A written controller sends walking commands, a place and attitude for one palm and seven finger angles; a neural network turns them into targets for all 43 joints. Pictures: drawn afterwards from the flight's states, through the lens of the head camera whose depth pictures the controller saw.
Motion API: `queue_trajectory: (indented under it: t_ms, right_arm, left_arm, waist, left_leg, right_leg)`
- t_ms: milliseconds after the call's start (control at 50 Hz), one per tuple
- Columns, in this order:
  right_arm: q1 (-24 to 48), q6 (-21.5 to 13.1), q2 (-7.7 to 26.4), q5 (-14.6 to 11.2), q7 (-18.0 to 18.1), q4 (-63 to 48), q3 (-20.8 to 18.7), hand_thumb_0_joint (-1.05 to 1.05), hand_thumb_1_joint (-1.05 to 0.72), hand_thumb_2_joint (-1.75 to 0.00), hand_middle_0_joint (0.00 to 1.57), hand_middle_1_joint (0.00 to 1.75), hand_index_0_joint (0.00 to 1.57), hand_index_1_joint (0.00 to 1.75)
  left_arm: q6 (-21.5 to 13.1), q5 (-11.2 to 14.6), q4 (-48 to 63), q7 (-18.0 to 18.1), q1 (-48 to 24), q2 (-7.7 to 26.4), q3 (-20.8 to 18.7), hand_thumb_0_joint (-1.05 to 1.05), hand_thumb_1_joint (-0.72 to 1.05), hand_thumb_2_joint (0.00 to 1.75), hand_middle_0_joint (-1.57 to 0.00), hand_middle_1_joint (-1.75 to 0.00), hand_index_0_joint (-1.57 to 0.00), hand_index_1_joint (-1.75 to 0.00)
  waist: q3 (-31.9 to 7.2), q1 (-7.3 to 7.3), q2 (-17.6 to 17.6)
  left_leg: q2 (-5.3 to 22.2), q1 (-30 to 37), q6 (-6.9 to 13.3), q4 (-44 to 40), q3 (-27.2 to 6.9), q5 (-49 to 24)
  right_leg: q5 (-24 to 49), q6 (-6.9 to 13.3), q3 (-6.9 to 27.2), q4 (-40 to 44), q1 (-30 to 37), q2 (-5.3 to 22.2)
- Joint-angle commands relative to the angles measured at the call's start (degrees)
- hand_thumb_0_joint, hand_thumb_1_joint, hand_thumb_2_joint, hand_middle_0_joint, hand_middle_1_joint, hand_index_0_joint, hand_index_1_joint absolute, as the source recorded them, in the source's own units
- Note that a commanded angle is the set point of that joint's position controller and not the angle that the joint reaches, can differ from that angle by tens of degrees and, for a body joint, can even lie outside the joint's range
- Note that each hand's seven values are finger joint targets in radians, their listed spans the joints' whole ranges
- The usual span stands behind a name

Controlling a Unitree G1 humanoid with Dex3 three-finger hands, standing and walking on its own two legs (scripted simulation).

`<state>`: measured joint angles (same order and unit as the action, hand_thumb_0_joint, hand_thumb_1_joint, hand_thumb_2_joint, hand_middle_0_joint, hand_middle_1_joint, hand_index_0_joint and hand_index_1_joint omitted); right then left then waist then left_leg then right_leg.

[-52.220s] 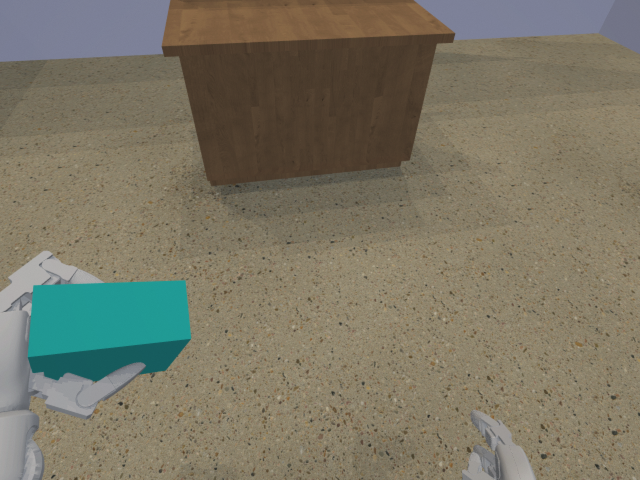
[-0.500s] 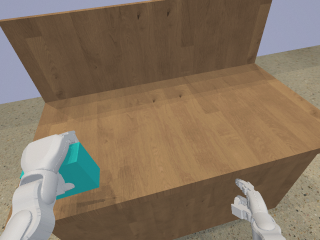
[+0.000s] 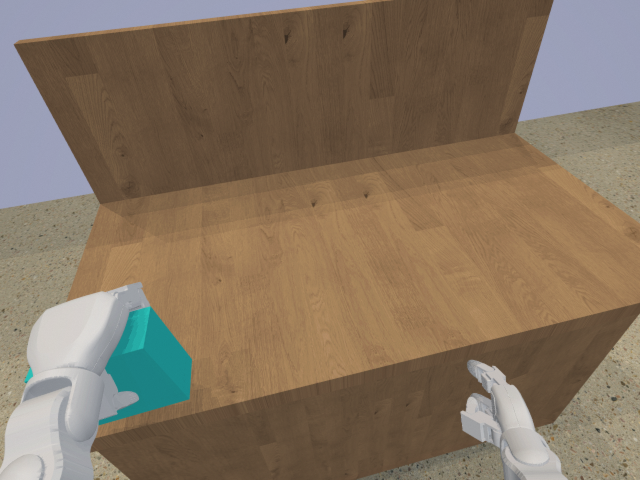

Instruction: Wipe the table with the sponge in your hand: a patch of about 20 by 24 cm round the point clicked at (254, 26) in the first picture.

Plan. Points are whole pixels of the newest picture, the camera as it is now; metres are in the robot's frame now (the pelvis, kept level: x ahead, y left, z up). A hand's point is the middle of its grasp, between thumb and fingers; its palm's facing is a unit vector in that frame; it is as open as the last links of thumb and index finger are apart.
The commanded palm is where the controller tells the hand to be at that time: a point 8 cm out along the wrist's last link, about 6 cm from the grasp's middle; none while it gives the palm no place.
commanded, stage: bring the sponge back beside the body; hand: left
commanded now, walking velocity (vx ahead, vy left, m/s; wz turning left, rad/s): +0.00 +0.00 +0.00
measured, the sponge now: (127, 376) +0.18 +0.28 +0.06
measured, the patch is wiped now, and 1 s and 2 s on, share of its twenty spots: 1.00 1.00 1.00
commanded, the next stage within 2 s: step back with the hand held close in 0.24 s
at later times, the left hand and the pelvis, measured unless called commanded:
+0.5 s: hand (147, 333) +0.21 +0.25 +0.13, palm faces +0.28 -0.80 -0.53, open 10.0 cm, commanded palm +0.15 +0.28 +0.17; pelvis -0.01 +0.00 +0.00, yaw +0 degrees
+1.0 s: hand (110, 333) +0.18 +0.26 +0.15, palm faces +0.35 -0.83 -0.43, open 10.0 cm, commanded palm +0.13 +0.30 +0.17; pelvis -0.03 +0.03 -0.02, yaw -1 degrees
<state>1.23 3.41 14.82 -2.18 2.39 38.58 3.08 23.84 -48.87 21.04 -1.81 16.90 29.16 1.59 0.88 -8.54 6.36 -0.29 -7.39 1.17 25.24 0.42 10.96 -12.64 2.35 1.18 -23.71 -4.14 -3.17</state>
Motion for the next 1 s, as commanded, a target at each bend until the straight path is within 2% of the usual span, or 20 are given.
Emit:
queue_trajectory:
  t_ms: [0,60,120,160,180,260,280,340,360,380,400,420,460,500,560,640,700,840,920,980]
  right_arm:
    - [15.63,-4.28,5.24,0.02,0.79,-10.76,-1.88,0.0,-0.9,-0.9,0.2,0.3,0.2,0.3]
    - [16.15,-4.12,5.63,0.04,0.9,-10.9,-2.1,0.0,-0.9,-0.9,0.2,0.3,0.2,0.3]
    - [15.23,-3.98,5.53,0.31,0.59,-10.53,-2.16,0.0,-0.9,-0.9,0.2,0.3,0.2,0.3]
    - [16.0,-4.15,5.68,0.12,0.58,-10.82,-2.17,0.0,-0.9,-0.9,0.2,0.3,0.2,0.3]
    - [15.84,-4.1,5.24,0.14,0.53,-11.3,-1.95,0.0,-0.9,-0.9,0.2,0.3,0.2,0.3]
    - [15.98,-3.98,5.58,0.04,0.62,-10.96,-2.13,0.0,-0.9,-0.9,0.2,0.3,0.2,0.3]
    - [15.81,-4.11,5.28,0.07,0.55,-11.25,-1.99,0.0,-0.9,-0.9,0.2,0.3,0.2,0.3]
    - [14.08,-3.41,6.16,0.18,1.0,-8.78,-2.09,0.0,-0.9,-0.9,0.2,0.3,0.2,0.3]
    - [5.95,-3.9,3.25,-0.82,1.08,-23.34,-0.89,0.0,-0.9,-0.9,0.2,0.3,0.2,0.3]
    - [0.74,-5.14,4.06,1.44,1.61,-17.8,-0.49,0.0,-0.9,-0.9,0.2,0.3,0.2,0.3]
    - [-3.65,-5.04,3.67,0.79,1.87,-17.3,-1.59,0.0,-0.9,-0.9,0.2,0.3,0.2,0.3]
    - [-4.44,-5.3,3.92,0.92,2.01,-17.27,-1.64,0.0,-0.9,-0.9,0.2,0.3,0.2,0.3]
    - [-4.88,-6.09,6.03,1.34,2.65,-17.14,-2.43,0.0,-0.9,-0.9,0.2,0.3,0.2,0.3]
    - [-5.11,-6.53,6.55,1.24,2.59,-17.25,-3.39,0.0,-0.9,-0.9,0.2,0.3,0.2,0.3]
    - [-6.4,-7.33,6.09,1.54,2.65,-16.64,-3.68,0.0,-0.9,-0.9,0.2,0.3,0.2,0.3]
    - [-7.55,-7.29,6.05,0.85,2.7,-16.11,-4.64,0.0,-0.9,-0.9,0.2,0.3,0.2,0.3]
    - [-6.98,-8.13,6.56,0.74,2.8,-16.19,-4.92,0.0,-0.9,-0.9,0.2,0.3,0.2,0.3]
    - [-7.68,-11.45,7.67,2.3,2.76,-14.75,-5.17,0.0,-0.9,-0.9,0.2,0.3,0.2,0.3]
    - [-9.36,-11.79,7.79,1.98,2.54,-14.31,-5.48,0.0,-0.9,-0.9,0.2,0.3,0.2,0.3]
    - [-10.32,-11.13,6.52,1.75,2.5,-14.11,-5.44,0.0,-0.9,-0.9,0.2,0.3,0.2,0.3]
  left_arm:
    - [-1.5,-2.49,12.06,3.16,-12.91,12.21,-9.22,0.0,0.1,1.3,-1.2,-1.6,-1.2,-1.6]
    - [-1.85,-2.28,13.67,3.2,-13.67,14.14,-10.76,0.0,0.1,1.3,-1.2,-1.6,-1.2,-1.6]
    - [-1.45,-2.05,10.58,3.09,-10.1,11.32,-9.06,0.0,0.1,1.3,-1.2,-1.6,-1.2,-1.6]
    - [-1.74,-2.15,13.28,3.45,-12.54,14.41,-11.63,0.0,0.1,1.3,-1.2,-1.6,-1.2,-1.6]
    - [-1.3,-2.17,12.37,3.25,-11.57,11.2,-8.79,0.0,0.1,1.3,-1.2,-1.6,-1.2,-1.6]
    - [-1.47,-1.67,12.76,3.38,-12.66,13.72,-10.96,0.0,0.1,1.3,-1.2,-1.6,-1.2,-1.6]
    - [-1.21,-1.89,11.82,3.23,-11.66,11.09,-8.8,0.0,0.1,1.3,-1.2,-1.6,-1.2,-1.6]
    - [-0.4,-3.07,1.33,3.45,-10.75,11.22,-9.07,0.0,0.1,1.3,-1.2,-1.6,-1.2,-1.6]
    - [-14.02,46.25,17.04,5.53,-28.14,3.21,-19.02,0.0,0.1,1.3,-1.2,-1.6,-1.2,-1.6]
    - [-19.54,48.0,6.94,6.21,-13.99,7.66,-21.87,0.0,0.1,1.3,-1.2,-1.6,-1.2,-1.6]
    - [-22.47,51.19,10.69,6.59,-9.69,5.02,-22.6,0.0,0.1,1.3,-1.2,-1.6,-1.2,-1.6]
    - [-24.72,52.16,16.98,6.75,-8.81,5.21,-22.83,0.0,0.1,1.3,-1.2,-1.6,-1.2,-1.6]
    - [-28.39,53.48,27.22,8.21,-7.76,9.6,-27.75,0.0,0.1,1.3,-1.2,-1.6,-1.2,-1.6]
    - [-29.99,53.87,27.27,8.71,-0.3,5.44,-27.35,0.0,0.1,1.3,-1.2,-1.6,-1.2,-1.6]
    - [-31.11,53.79,23.7,9.06,8.41,6.58,-31.14,0.0,0.1,1.3,-1.2,-1.6,-1.2,-1.6]
    - [-32.04,54.18,20.34,8.74,10.3,4.09,-29.82,0.0,0.1,1.3,-1.2,-1.6,-1.2,-1.6]
    - [-32.7,53.8,21.15,9.09,10.88,3.62,-28.94,0.0,0.1,1.3,-1.2,-1.6,-1.2,-1.6]
    - [-34.55,50.98,25.02,9.83,7.63,3.7,-29.56,0.0,0.1,1.3,-1.2,-1.6,-1.2,-1.6]
    - [-35.07,50.37,22.95,9.54,5.78,2.8,-29.33,0.0,0.1,1.3,-1.2,-1.6,-1.2,-1.6]
    - [-35.18,51.3,21.68,9.7,5.8,2.5,-28.55,0.0,0.1,1.3,-1.2,-1.6,-1.2,-1.6]
  waist:
    - [-7.43,0.34,-2.0]
    - [-7.26,0.46,-0.43]
    - [-6.76,0.09,-2.15]
    - [-7.74,0.17,-0.62]
    - [-7.26,-0.02,-0.18]
    - [-6.4,0.35,-0.69]
    - [-7.0,0.1,-0.63]
    - [-3.07,1.31,-4.55]
    - [11.42,6.75,-7.7]
    - [2.34,5.93,-16.4]
    - [-2.43,6.59,-19.27]
    - [-7.83,7.01,-16.62]
    - [-13.47,7.11,-1.46]
    - [-12.92,6.5,6.3]
    - [-10.41,6.64,3.88]
    - [-12.16,7.79,-4.97]
    - [-11.99,7.61,-2.7]
    - [-8.46,7.2,3.77]
    - [-7.86,7.95,-0.42]
    - [-8.2,8.83,-5.51]
  left_leg:
    - [-0.41,3.38,1.42,-3.4,-6.93,-4.46]
    - [-0.26,3.05,1.5,-3.76,-6.86,-3.0]
    - [-0.45,2.84,1.39,-3.2,-6.35,-4.67]
    - [-0.19,2.63,1.35,-3.76,-6.79,-3.64]
    - [-0.54,2.44,1.57,-3.3,-6.28,-4.0]
    - [-0.24,2.17,1.34,-3.92,-6.57,-1.93]
    - [-0.54,2.11,1.44,-3.43,-6.12,-2.35]
    - [-0.5,0.8,1.04,-3.55,-5.65,-1.96]
    - [-0.03,-0.42,2.04,-0.5,-6.02,14.2]
    - [-0.08,1.13,3.04,3.99,-5.76,12.98]
    - [0.16,2.25,2.45,7.41,-5.94,9.74]
    - [0.91,3.31,2.27,9.14,-5.72,6.13]
    - [3.58,3.78,2.49,6.56,-7.06,-0.8]
    - [6.16,-1.87,3.08,2.74,-10.35,-0.51]
    - [6.33,-8.06,2.96,3.28,-11.22,-3.65]
    - [6.56,-9.0,2.2,6.28,-10.73,-5.62]
    - [7.18,-9.66,2.6,3.75,-12.0,-4.22]
    - [10.89,-22.33,5.92,-6.23,-18.31,14.84]
    - [9.02,-26.09,5.46,-2.13,-15.8,22.88]
    - [5.0,-20.81,2.98,6.14,-11.38,20.16]
  right_leg:
    - [1.23,2.72,8.26,6.21,-3.67,1.01]
    - [0.22,2.9,9.87,6.36,-3.09,0.79]
    - [1.64,2.81,7.92,6.36,-3.44,0.94]
    - [1.2,2.97,9.77,5.99,-2.47,0.74]
    - [1.12,2.86,8.13,5.93,-3.07,0.82]
    - [-0.83,2.8,9.68,6.46,-3.45,0.85]
    - [-0.76,2.81,8.31,6.26,-3.49,0.88]
    - [-1.35,2.56,7.93,7.22,-6.47,0.9]
    - [-11.16,1.76,13.68,14.51,-21.35,3.03]
    - [-10.65,2.75,12.98,13.84,-22.31,4.63]
    - [-4.64,2.6,12.04,12.26,-19.55,8.05]
    - [3.69,2.74,12.18,9.24,-17.39,10.39]
    - [14.68,2.72,11.85,1.24,-13.57,11.53]
    - [8.3,0.8,7.19,-3.18,-12.95,8.22]
    - [9.01,0.21,5.84,-4.32,-13.42,6.98]
    - [11.88,0.23,5.94,-4.47,-14.39,7.97]
    - [7.11,-0.37,4.17,-6.2,-14.73,6.33]
    - [-2.18,-2.61,1.66,-12.21,-7.01,0.97]
    - [2.79,-1.64,3.04,-10.0,-5.53,2.39]
    - [4.04,1.36,8.3,-6.01,-14.49,7.76]
